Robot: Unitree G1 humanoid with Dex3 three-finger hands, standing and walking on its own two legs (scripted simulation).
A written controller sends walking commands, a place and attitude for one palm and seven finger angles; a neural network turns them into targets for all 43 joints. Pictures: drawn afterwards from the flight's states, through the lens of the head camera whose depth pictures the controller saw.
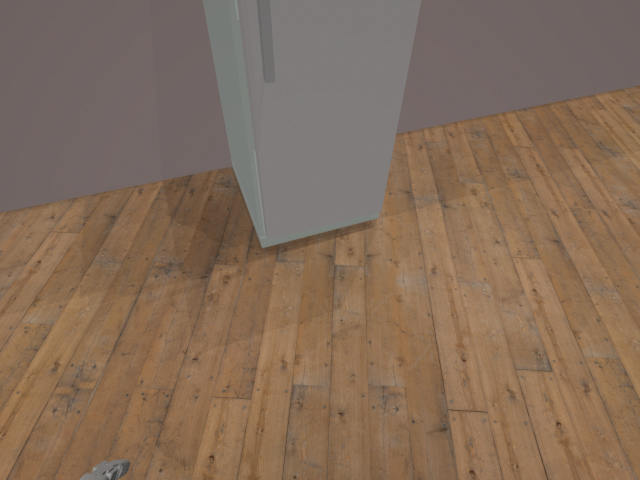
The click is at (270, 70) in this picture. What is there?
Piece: fridge door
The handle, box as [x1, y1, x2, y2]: [257, 0, 274, 82]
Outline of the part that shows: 257,0 263,76 266,82 272,82 274,81 274,68 269,0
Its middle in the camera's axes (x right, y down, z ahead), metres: -0.14 -0.60 +0.88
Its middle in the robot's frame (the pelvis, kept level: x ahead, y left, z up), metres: +1.08 +0.20 +0.24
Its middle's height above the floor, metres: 1.00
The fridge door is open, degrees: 0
